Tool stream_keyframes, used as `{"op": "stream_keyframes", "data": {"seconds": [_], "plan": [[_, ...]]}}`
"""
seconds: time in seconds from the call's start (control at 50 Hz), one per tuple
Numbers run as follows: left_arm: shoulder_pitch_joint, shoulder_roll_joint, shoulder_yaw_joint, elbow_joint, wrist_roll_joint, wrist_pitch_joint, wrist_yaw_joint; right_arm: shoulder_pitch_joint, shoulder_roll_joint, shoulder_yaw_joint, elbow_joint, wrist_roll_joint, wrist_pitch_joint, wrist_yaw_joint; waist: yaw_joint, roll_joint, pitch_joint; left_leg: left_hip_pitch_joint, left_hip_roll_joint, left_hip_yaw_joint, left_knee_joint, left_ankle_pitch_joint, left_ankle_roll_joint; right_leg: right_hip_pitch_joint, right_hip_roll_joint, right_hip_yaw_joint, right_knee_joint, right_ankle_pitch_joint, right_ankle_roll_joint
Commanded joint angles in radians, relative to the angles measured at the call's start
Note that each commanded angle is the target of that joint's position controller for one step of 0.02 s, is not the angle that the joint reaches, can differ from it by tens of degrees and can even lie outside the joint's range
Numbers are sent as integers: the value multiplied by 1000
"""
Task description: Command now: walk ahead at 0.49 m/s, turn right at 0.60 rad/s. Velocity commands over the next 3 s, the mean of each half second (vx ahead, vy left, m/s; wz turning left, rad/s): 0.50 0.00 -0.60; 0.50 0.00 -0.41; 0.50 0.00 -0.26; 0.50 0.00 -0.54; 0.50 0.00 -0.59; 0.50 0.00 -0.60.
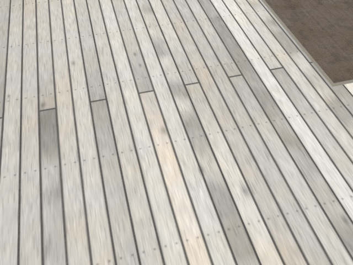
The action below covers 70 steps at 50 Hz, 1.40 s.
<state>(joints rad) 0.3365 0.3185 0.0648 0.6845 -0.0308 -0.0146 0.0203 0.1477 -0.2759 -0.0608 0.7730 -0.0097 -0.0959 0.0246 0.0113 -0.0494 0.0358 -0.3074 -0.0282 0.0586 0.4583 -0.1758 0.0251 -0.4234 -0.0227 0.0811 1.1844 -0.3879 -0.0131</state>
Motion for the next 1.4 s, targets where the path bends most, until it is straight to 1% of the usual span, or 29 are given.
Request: {"op": "stream_keyframes", "data": {"seconds": [0.02,0.18,0.28,0.32,0.36,0.38,0.4,0.42,0.44,0.46,0.48,0.52,0.56,0.68,0.78,0.84,0.86,0.88,0.9,0.92,0.94,0.98,1.0,1.06,1.16,1.3,1.34,1.38,1.4], "plan": [[-13,74,26,-92,-3,-5,-8,31,-103,-28,-23,1,-16,-12,-24,164,-38,199,287,-288,-282,-18,159,-220,-109,40,-10,61,0],[-192,23,1,-145,6,-15,-41,52,-176,-43,15,10,-10,-19,-65,98,27,227,265,5,-327,212,150,-247,-103,-39,-374,380,11],[-305,30,3,-197,3,-16,-71,122,-225,-55,43,34,21,-20,-89,98,59,357,302,85,-273,344,114,-217,-64,-114,-539,338,-35],[-255,70,24,-198,11,-10,-73,119,-258,-65,40,44,35,-26,-39,130,5,405,305,123,-134,678,93,-110,1,-167,-554,234,-76],[15,155,76,-129,9,1,-59,103,-246,-59,30,49,48,-33,117,110,-142,294,260,171,239,798,48,268,88,-192,-622,260,-143],[153,239,105,-97,0,15,-36,140,-172,-31,12,9,43,-34,150,-50,-233,25,207,172,566,348,2,570,-61,52,-629,265,-204],[84,320,103,-128,-2,-1,-40,206,-63,7,-50,-13,15,-20,20,-255,-342,-366,-5,14,868,-430,-44,803,-281,656,-790,-3,-390],[100,215,75,-147,4,-22,-52,78,-174,-13,-57,27,-14,-8,108,-107,-370,-463,28,-154,937,-393,-26,801,-302,724,-898,-89,-368],[67,178,61,-134,14,-38,-55,9,-197,-19,-86,54,-31,-1,99,-74,-224,-519,65,-142,896,-290,-5,691,-277,587,-911,-7,-325],[12,159,54,-134,13,-45,-54,5,-177,-12,-78,40,-39,-7,55,14,-152,-471,108,-143,810,-208,-1,554,-233,473,-905,119,-298],[-46,137,47,-142,19,-47,-51,14,-175,-15,-68,17,-39,-13,16,30,-111,-405,134,-146,726,-161,-10,440,-196,386,-909,242,-279],[-91,119,37,-155,33,-51,-41,45,-172,-19,-58,9,-19,-11,-27,3,-98,-316,148,-147,657,-113,-32,327,-163,321,-943,371,-278],[-79,126,38,-140,24,-55,-30,34,-144,-13,-57,-5,-1,-13,-32,14,-78,-298,136,-126,578,-72,-68,254,-142,259,-960,452,-286],[-4,156,48,-81,15,-44,-3,-176,-89,13,-110,3,-2,-3,43,-20,-15,-218,61,-107,160,271,-103,168,-67,167,-958,317,-209],[56,130,42,-19,12,-41,-4,-209,-128,0,-128,13,-20,16,60,-50,0,-198,62,-130,53,243,-51,301,-143,246,-872,291,-189],[40,122,40,-6,16,-27,-4,-87,-161,-22,-100,8,-29,11,-7,-80,-32,-51,31,-77,1,126,11,352,-132,251,-745,507,-155],[38,87,25,-12,23,-25,-6,34,-196,-37,-77,-1,-33,6,-64,-52,-137,143,83,-113,20,148,56,311,-76,204,-568,554,-124],[119,34,4,-24,36,-29,-4,177,-268,-54,-64,-13,-33,3,-79,119,-310,471,271,-364,61,139,159,98,20,134,-254,305,-70],[216,4,-8,-21,5,-41,-5,261,-287,-66,-13,2,-20,17,-55,398,-374,666,413,-814,-125,-180,284,-210,133,78,23,-191,-8],[129,105,11,-13,-9,-45,-3,240,-196,-42,-20,31,-18,20,-90,245,-259,603,401,-832,-186,-399,247,-322,76,135,113,-163,-12],[5,137,20,-37,-6,-47,-3,174,-156,-29,-30,26,-13,14,-98,158,-137,477,367,-681,-195,-357,206,-349,34,98,106,-74,-18],[-81,108,17,-60,22,-53,-6,98,-122,-13,-38,4,-5,9,-56,102,-31,277,289,-496,-229,-141,192,-299,-40,47,1,45,-16],[-69,89,15,-56,23,-55,-10,88,-109,-7,-37,-4,-7,5,-34,129,-33,234,259,-439,-248,-63,184,-248,-63,40,-40,80,-14],[-65,41,3,-52,24,-52,-15,114,-119,-8,-16,12,-14,-1,-23,146,-37,204,242,-338,-287,110,206,-234,-80,2,-141,107,6],[-224,1,-17,-91,28,-65,-25,165,-164,-16,16,24,-1,-13,-67,120,-6,205,205,-196,-319,248,182,-228,-73,-43,-449,357,29],[-380,9,-18,-140,5,-69,-68,252,-183,-19,76,22,25,-20,-105,111,35,361,272,-93,-282,308,140,-211,-26,-68,-636,403,-29],[-350,33,-7,-143,12,-67,-76,235,-204,-27,73,23,36,-27,-68,127,3,412,280,-57,-190,559,117,-143,12,-101,-646,313,-64],[-137,102,34,-89,17,-61,-71,206,-212,-28,57,21,52,-42,53,121,-133,374,237,16,98,846,74,155,79,-150,-690,317,-118],[29,166,60,-56,18,-53,-58,206,-195,-16,26,2,50,-53,118,58,-243,157,209,39,368,641,38,462,-29,21,-664,354,-172]]}}
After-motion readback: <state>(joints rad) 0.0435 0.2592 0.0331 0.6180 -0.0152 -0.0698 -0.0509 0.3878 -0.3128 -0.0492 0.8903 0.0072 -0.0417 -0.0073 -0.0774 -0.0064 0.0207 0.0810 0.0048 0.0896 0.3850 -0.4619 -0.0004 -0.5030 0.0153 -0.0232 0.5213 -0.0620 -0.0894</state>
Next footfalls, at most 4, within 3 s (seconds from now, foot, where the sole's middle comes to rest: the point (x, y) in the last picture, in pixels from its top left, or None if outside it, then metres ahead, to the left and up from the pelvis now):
0.36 right None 0.35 -0.18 -0.77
0.86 left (204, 209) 0.69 -0.09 -0.77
1.40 right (284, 178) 0.84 -0.44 -0.77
1.86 left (274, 119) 1.18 -0.46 -0.77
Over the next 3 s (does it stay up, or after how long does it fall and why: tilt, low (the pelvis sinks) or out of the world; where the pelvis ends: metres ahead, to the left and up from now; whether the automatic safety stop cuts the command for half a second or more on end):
stays up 1.25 -0.98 0.00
